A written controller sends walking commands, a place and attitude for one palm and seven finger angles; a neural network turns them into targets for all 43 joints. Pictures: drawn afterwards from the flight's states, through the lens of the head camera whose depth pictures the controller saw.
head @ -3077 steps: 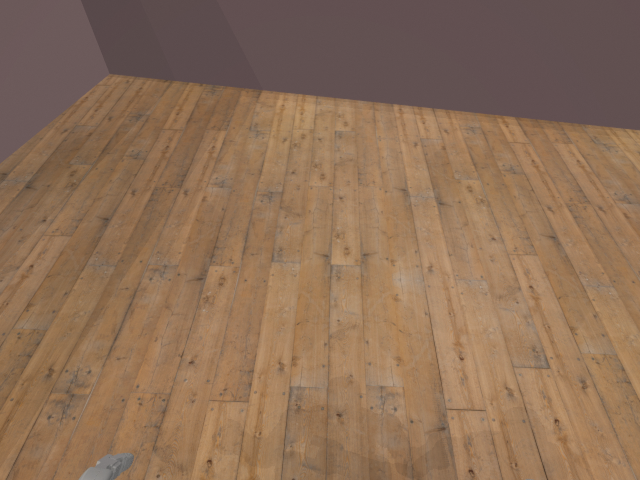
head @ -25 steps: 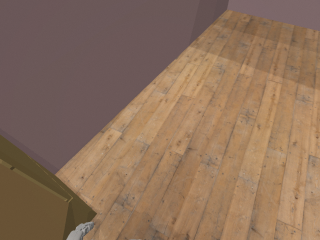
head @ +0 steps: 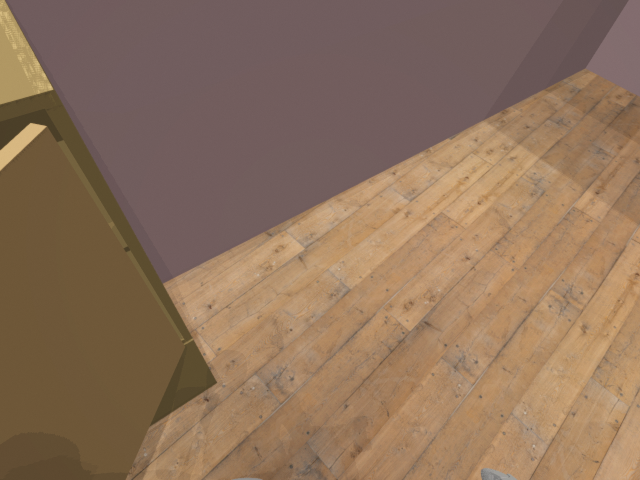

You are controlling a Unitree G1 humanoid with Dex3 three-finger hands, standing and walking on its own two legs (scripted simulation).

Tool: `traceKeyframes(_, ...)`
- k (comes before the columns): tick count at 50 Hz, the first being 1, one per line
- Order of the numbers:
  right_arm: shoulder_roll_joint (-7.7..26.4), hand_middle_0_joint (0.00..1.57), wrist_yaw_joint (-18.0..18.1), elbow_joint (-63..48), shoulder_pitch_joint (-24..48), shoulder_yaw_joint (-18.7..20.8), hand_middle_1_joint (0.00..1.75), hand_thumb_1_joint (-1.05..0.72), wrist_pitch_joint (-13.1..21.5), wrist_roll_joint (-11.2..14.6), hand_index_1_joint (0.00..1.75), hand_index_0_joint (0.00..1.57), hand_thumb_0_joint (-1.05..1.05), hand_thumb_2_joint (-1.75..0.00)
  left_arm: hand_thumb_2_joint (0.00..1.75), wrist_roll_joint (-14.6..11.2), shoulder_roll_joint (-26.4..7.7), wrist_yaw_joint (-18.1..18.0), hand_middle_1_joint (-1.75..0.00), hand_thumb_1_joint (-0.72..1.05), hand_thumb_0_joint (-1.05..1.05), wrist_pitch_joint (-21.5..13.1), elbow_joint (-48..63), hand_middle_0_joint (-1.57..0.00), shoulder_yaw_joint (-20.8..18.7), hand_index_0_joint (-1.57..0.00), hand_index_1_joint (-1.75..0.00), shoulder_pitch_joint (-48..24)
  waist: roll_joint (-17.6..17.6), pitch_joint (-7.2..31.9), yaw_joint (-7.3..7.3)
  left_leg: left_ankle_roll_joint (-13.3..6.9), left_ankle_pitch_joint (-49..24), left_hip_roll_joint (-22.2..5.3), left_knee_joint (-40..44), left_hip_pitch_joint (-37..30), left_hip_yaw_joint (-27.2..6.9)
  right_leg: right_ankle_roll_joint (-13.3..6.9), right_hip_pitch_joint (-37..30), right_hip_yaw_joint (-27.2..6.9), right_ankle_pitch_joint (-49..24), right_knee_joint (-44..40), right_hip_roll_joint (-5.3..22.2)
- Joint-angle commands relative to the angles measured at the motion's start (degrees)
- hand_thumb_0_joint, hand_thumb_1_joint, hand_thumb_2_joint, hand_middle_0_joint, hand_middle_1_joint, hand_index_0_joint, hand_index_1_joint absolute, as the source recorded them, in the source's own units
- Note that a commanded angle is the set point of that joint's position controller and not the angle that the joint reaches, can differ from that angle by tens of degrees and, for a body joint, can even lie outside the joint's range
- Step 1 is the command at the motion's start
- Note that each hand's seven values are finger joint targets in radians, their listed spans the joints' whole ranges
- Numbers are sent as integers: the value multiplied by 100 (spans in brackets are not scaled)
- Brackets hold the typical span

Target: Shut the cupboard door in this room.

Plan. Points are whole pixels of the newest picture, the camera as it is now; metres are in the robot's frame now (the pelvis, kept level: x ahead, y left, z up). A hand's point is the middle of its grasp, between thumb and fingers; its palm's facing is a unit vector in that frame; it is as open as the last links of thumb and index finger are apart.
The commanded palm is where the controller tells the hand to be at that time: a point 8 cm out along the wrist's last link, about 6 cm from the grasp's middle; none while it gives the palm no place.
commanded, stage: turn or walk to find it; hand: left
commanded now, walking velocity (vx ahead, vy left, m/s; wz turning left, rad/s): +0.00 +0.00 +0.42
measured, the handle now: out of the picture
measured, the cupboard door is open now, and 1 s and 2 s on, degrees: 42 42 42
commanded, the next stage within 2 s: stand and wait in 0.28 s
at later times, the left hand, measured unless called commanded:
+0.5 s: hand out of the picture +0.08 +0.15 -0.13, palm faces +0.18 -0.94 -0.28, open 7.3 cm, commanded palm none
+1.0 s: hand out of the picture -0.06 +0.15 -0.17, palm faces +0.39 -0.90 -0.21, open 7.3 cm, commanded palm none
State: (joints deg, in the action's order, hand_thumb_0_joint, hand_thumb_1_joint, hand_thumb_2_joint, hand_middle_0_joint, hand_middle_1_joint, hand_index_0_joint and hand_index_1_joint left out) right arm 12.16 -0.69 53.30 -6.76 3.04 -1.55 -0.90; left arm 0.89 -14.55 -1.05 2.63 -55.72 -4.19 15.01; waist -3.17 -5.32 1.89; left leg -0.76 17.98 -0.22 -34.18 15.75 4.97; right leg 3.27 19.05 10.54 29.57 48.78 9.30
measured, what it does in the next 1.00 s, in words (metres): steps on the spot, turning left: right foot, then left foot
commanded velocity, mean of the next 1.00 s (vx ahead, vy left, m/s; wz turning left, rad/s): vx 0.00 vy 0.00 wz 0.29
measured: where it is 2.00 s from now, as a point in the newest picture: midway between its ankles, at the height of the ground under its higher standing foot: outside the picture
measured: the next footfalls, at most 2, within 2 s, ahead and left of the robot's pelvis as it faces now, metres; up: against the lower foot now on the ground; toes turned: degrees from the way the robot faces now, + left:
right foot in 0.40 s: +0.08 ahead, -0.13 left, +0.00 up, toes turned +3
left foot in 0.90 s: +0.00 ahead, +0.07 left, +0.00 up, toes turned +21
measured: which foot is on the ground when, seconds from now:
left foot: down 0.00-0.40, up 0.42-0.88, down 0.90-1.00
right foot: up 0.00-0.38, down 0.40-0.92, up 0.94-1.00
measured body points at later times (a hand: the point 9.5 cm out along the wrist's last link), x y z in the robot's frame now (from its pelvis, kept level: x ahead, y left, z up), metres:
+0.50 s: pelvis +0.02 -0.05 +0.01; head +0.06 -0.09 +0.46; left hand +0.07 +0.20 -0.11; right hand +0.09 -0.28 -0.17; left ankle -0.04 +0.09 -0.67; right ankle +0.04 -0.13 -0.73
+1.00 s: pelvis +0.00 -0.03 +0.01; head +0.02 -0.01 +0.46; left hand -0.08 +0.20 -0.15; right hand +0.15 -0.23 -0.13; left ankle -0.04 +0.06 -0.73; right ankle +0.03 -0.14 -0.69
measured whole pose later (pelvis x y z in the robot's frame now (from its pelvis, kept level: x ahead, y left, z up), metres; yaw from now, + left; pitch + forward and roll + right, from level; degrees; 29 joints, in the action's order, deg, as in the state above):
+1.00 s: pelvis +0.00 -0.03 +0.01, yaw +19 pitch +0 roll +0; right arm 9.6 0.5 57.1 -9.8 2.2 -1.5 -1.2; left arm 0.9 -12.1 -1.1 2.9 -59.9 -3.7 15.7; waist -2.4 -3.3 1.8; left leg -2.2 17.0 0.6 -29.6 12.4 3.1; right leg 2.1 20.6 7.5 28.0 48.0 4.9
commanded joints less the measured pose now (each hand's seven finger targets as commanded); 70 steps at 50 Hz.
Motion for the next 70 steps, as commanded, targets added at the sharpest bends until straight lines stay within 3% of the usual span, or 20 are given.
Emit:
traceKeyframes(1,1107,20,199,-168,-508,256,30,-90,75,-34,30,20,0,-90,90,2,-416,5,-30,90,0,-109,547,-20,-78,-20,-30,-561,1791,628,-396,-1050,-3069,-1785,1505,-1024,-1927,106,1376,-886,77,1624,-131)
traceKeyframes(5,965,20,209,-227,-416,181,30,-90,135,-7,30,20,0,-90,90,-6,-373,69,-30,90,0,-92,384,-20,-72,-20,-30,-261,1086,574,-208,-761,-3130,-1337,1513,-975,-1415,181,1251,-812,-637,1604,-304)
traceKeyframes(13,1030,20,170,-237,-639,258,30,-90,85,-45,30,20,0,-90,90,-39,-228,52,-30,90,0,-127,699,-20,1,-20,-30,-727,1285,589,-365,-886,-2954,-1313,1318,-803,-1925,216,704,-708,-343,-90,-564)
traceKeyframes(17,943,20,158,-231,-487,266,30,-90,67,-31,30,20,0,-90,90,-74,-152,28,-30,90,0,-241,536,-20,12,-20,-30,-192,1210,959,-116,-613,-2903,-1059,790,-518,-1869,115,-507,-515,-1398,-1786,-800)
traceKeyframes(18,828,20,141,-217,-490,248,30,-90,83,4,30,20,0,-90,90,-58,-267,8,-30,90,0,-309,446,-20,-4,-20,-30,59,890,1078,15,-371,-2284,-839,451,-187,-1748,80,-1175,-640,-2094,-2611,-639)
traceKeyframes(20,205,20,109,-347,-539,132,30,-90,77,55,30,20,0,-90,90,51,-1027,-63,-30,90,0,-405,364,-20,-111,-20,-30,283,-1336,978,85,298,1497,296,-1366,1367,-662,-877,-1945,-2876,-3712,-3106,1613)
traceKeyframes(21,439,20,141,-322,-532,193,30,-90,-14,32,30,20,0,-90,90,14,-984,-60,-30,90,0,-375,397,-20,-75,-20,-30,247,-840,889,99,247,1817,105,-2084,1043,-988,-1274,-1210,-2756,-3532,-3157,1771)
traceKeyframes(27,291,20,61,284,-907,192,30,-90,-96,-23,30,20,0,-90,90,0,-348,-74,-30,90,0,-401,408,-20,-5,-20,-30,-282,-648,352,-204,359,369,-133,-2538,973,-703,-914,-831,-1435,-2831,-3308,604)
traceKeyframes(36,159,20,74,203,-342,82,30,-90,-30,36,30,20,0,-90,90,36,-577,-92,-30,90,0,-392,40,-20,-148,-20,-30,417,-629,614,152,395,906,-108,-990,811,-412,-1265,-1761,-1470,-3892,-3051,957)
traceKeyframes(43,169,20,77,328,-702,37,30,-90,32,45,30,20,0,-90,90,-10,-648,-85,-30,90,0,-309,-33,-20,-164,-20,-30,73,-408,698,-176,274,-246,-108,697,-588,-188,-858,-847,-947,-2853,-2532,942)
traceKeyframes(44,316,20,72,348,-848,71,30,-90,64,34,30,20,0,-90,90,-35,-542,-78,-30,90,0,-269,11,-20,-150,-20,-30,58,-47,713,-294,180,-621,-282,1193,-1104,-420,-611,-341,-736,-2302,-2141,737)
traceKeyframes(46,1124,20,134,239,-1045,261,30,-90,64,-29,30,20,0,-90,90,-57,-62,-23,-30,90,0,-190,236,-20,3,-20,-30,-63,2016,608,-434,-957,-2042,-2230,2009,-1319,-2871,37,1077,-186,531,-206,-418)
traceKeyframes(47,1134,20,166,237,-913,259,30,-90,37,-40,30,20,0,-90,90,-18,-160,-22,-30,90,0,-172,269,-20,2,-20,-30,-257,1526,541,-445,-1237,-1846,-2304,1938,-997,-2629,-45,976,-617,556,424,-329)
traceKeyframes(51,784,20,253,115,-426,141,30,-90,120,-30,30,20,0,-90,90,30,-200,54,-30,90,0,-121,64,-20,-54,-20,-30,-256,1186,177,-181,-839,-1742,-1397,1924,-598,-1822,11,1170,-886,-528,1170,-389)
traceKeyframes(61,929,20,214,16,-669,267,30,-90,80,-57,30,20,0,-90,90,-50,-74,20,-30,90,0,-156,400,-20,1,-20,-30,-586,1366,607,-327,-856,-2933,-1211,1305,-809,-2033,148,415,-680,-413,-539,-706)
traceKeyframes(64,922,20,183,-61,-516,289,30,-90,67,-25,30,20,0,-90,90,-80,-161,1,-30,90,0,-253,363,-20,-23,-20,-30,-248,1256,852,-105,-615,-3032,-992,795,-439,-2062,114,-595,-617,-1385,-2021,-790)
traceKeyframes(65,801,20,163,-67,-512,279,30,-90,76,7,30,20,0,-90,90,-62,-264,-20,-30,90,0,-311,295,-20,-42,-20,-30,-40,949,1012,-7,-352,-2423,-764,471,-127,-1881,73,-1268,-717,-2111,-2777,-592)
traceKeyframes(67,265,20,124,-281,-463,184,30,-90,87,45,30,20,0,-90,90,44,-1041,-94,-30,90,0,-389,230,-20,-157,-20,-30,289,-1307,987,132,302,1499,349,-1386,1529,-654,-959,-2196,-2867,-4027,-3034,1677)
traceKeyframes(68,500,20,156,-248,-515,239,30,-90,11,16,30,20,0,-90,90,10,-926,-101,-30,90,0,-350,272,-20,-139,-20,-30,200,-611,950,99,268,1669,107,-2198,1280,-926,-1329,-1691,-2536,-4327,-2953,1825)
traceKeyframes(70,388,20,141,65,-626,230,30,-90,-87,-13,30,20,0,-90,90,5,-606,-135,-30,90,0,-356,315,-20,-92,-20,-30,-286,-668,629,-131,335,1138,-54,-2930,1321,-957,-1272,-1319,-1972,-4136,-2915,1185)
